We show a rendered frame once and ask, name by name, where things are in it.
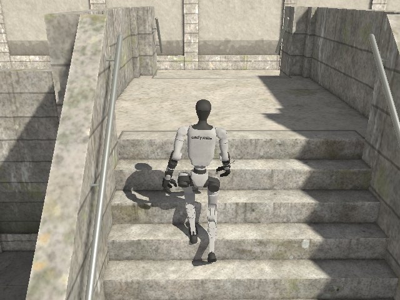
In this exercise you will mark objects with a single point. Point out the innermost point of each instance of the robot torso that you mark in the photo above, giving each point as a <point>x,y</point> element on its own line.
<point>200,148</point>

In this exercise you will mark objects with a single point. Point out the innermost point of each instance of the robot right upper arm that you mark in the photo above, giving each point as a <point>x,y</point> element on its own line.
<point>223,143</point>

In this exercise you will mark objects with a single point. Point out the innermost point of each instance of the robot left hand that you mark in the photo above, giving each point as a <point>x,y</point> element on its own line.
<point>165,184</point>

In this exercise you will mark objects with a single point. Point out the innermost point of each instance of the robot left upper arm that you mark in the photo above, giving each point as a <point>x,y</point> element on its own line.
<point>179,140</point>

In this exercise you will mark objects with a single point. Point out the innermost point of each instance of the robot right shin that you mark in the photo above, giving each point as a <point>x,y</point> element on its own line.
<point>212,230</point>

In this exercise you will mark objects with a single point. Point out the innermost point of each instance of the robot right hand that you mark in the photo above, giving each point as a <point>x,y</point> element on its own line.
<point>223,174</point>

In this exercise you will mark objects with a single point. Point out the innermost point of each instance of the robot right forearm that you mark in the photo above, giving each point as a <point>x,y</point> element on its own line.
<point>226,164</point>

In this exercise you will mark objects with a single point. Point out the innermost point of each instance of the robot left forearm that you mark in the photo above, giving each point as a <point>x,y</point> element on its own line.
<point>170,167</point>

